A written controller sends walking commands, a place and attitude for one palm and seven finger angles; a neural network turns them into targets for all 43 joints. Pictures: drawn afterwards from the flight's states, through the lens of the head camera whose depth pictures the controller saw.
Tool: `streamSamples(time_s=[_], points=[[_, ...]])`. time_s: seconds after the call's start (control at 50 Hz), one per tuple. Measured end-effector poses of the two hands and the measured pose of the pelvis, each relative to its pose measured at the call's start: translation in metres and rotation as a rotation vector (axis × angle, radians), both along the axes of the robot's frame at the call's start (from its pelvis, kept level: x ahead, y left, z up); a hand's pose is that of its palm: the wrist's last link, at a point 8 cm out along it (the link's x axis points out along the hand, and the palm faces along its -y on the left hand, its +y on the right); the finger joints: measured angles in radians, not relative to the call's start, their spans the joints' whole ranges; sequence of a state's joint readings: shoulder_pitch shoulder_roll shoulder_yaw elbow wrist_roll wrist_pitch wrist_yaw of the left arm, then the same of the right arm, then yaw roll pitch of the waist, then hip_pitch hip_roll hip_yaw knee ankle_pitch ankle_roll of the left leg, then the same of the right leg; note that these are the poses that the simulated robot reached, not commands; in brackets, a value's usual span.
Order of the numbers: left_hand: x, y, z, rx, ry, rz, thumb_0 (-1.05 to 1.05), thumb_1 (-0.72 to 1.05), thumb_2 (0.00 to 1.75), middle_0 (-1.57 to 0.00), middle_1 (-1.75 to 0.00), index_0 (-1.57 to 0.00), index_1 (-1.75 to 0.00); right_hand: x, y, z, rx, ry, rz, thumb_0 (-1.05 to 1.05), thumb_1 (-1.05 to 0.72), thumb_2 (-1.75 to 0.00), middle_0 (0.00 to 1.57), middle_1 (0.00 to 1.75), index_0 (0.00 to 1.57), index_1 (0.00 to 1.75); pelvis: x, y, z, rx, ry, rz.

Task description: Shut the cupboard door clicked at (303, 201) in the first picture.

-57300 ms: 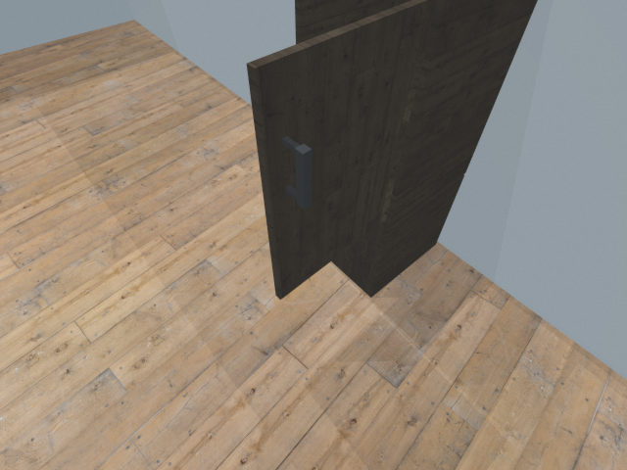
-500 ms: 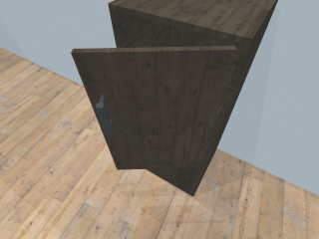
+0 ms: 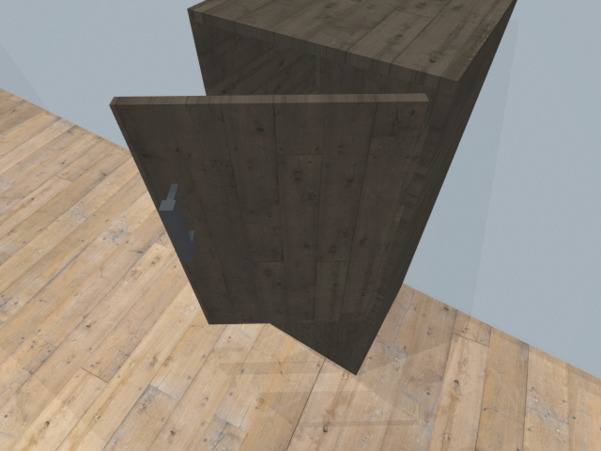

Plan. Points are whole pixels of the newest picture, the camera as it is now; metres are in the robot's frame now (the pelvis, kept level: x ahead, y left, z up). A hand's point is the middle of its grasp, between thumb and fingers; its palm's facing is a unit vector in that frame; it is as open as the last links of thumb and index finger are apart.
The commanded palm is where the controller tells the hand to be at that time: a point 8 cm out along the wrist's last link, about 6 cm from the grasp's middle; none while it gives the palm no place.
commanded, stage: look again from close up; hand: left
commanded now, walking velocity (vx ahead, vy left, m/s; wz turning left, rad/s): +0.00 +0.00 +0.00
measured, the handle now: (181, 223) +0.41 +0.21 +0.05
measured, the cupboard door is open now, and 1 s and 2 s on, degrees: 33 33 33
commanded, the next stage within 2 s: raise the hand and make a fist in 0.54 s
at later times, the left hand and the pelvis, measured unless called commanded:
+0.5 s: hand out of the picture -0.01 +0.15 -0.18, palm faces +0.03 -0.98 -0.19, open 7.3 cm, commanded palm none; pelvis +0.00 -0.01 +0.00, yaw +0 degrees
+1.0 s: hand (207, 433) +0.15 +0.13 -0.02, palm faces +0.01 -1.00 +0.08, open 6.5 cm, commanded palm +0.10 +0.21 -0.05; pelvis -0.05 -0.01 -0.06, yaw +3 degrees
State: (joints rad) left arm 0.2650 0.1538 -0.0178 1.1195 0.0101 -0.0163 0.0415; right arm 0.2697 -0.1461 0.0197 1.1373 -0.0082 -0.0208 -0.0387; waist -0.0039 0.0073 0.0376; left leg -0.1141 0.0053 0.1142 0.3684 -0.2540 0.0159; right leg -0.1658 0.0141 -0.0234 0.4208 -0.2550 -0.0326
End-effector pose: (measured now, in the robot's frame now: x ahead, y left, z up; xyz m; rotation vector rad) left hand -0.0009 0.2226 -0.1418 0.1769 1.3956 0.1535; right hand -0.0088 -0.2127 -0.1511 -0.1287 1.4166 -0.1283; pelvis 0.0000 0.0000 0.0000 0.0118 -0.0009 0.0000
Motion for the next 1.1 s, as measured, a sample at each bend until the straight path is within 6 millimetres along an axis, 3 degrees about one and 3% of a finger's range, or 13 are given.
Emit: streamSamples(time_s=[0.4,0.66,0.7,0.78,0.84,0.9,0.94,1.0,1.06,1.1], points=[[-0.008,-0.018,-0.003,-0.02,0.011,0.022,0.01,0.92,0.9,-0.2,-0.3,-0.2,-0.29,0.003,-0.012,0.003,-0.01,0.009,0.0,0.0,-0.91,-0.89,0.2,0.3,0.2,0.3,0.003,-0.013,0.0,-0.003,-0.001,0.009],[-0.01,-0.018,-0.004,-0.017,0.005,0.022,0.01,0.92,0.9,-0.2,-0.3,-0.2,-0.29,0.002,-0.013,0.003,-0.014,0.004,0.001,0.0,-0.92,-0.89,0.2,0.3,0.2,0.3,0.001,-0.013,0.0,-0.009,0.001,0.01],[0.015,-0.003,0.012,0.016,-0.164,0.096,0.03,0.94,0.9,-0.2,-0.3,-0.21,-0.3,0.01,-0.02,0.006,-0.062,-0.102,0.003,0.01,-0.92,-0.89,0.2,0.3,0.21,0.3,-0.003,-0.012,-0.004,-0.009,-0.003,0.002],[0.099,0.012,0.089,0.1,-0.714,0.093,0.04,0.94,0.9,-0.22,-0.32,-0.22,-0.31,0.044,-0.035,0.013,-0.092,-0.383,0.013,0.01,-0.92,-0.89,0.2,0.3,0.2,0.3,-0.01,-0.006,-0.009,-0.003,0.004,0.042],[0.153,0.003,0.138,0.072,-1.075,0.03,0.03,0.94,0.9,-0.24,-0.35,-0.24,-0.34,0.079,-0.043,0.019,-0.095,-0.57,0.05,0.01,-0.92,-0.89,0.2,0.3,0.2,0.3,-0.022,-0.003,-0.017,-0.001,0.04,0.069],[0.173,-0.019,0.157,-0.071,-1.354,-0.025,0.02,0.93,0.9,-0.28,-0.39,-0.28,-0.38,0.111,-0.047,0.032,-0.102,-0.725,0.096,0.01,-0.91,-0.89,0.2,0.3,0.2,0.3,-0.036,-0.005,-0.032,0.011,0.1,0.056],[0.165,-0.034,0.15,-0.177,-1.462,-0.066,0.01,0.92,0.9,-0.31,-0.42,-0.31,-0.42,0.129,-0.048,0.041,-0.106,-0.798,0.139,0.01,-0.91,-0.89,0.2,0.3,0.2,0.3,-0.043,-0.009,-0.043,0.019,0.129,0.045],[0.131,-0.042,0.115,-0.239,-1.426,-0.093,0.01,0.91,0.9,-0.36,-0.48,-0.36,-0.47,0.153,-0.046,0.05,-0.117,-0.868,0.208,0.01,-0.91,-0.89,0.2,0.3,0.2,0.3,-0.052,-0.013,-0.06,0.02,0.152,0.046],[0.089,-0.031,0.076,-0.184,-1.261,-0.066,0.01,0.9,0.9,-0.42,-0.53,-0.42,-0.53,0.173,-0.037,0.05,-0.113,-0.914,0.273,0.01,-0.91,-0.89,0.2,0.3,0.2,0.3,-0.06,-0.014,-0.075,0.01,0.166,0.062],[0.067,-0.015,0.066,-0.1,-1.204,-0.032,0.01,0.9,0.9,-0.45,-0.57,-0.46,-0.57,0.184,-0.027,0.045,-0.098,-0.94,0.312,0.01,-0.91,-0.89,0.2,0.3,0.2,0.3,-0.065,-0.014,-0.084,-0.006,0.178,0.076]])
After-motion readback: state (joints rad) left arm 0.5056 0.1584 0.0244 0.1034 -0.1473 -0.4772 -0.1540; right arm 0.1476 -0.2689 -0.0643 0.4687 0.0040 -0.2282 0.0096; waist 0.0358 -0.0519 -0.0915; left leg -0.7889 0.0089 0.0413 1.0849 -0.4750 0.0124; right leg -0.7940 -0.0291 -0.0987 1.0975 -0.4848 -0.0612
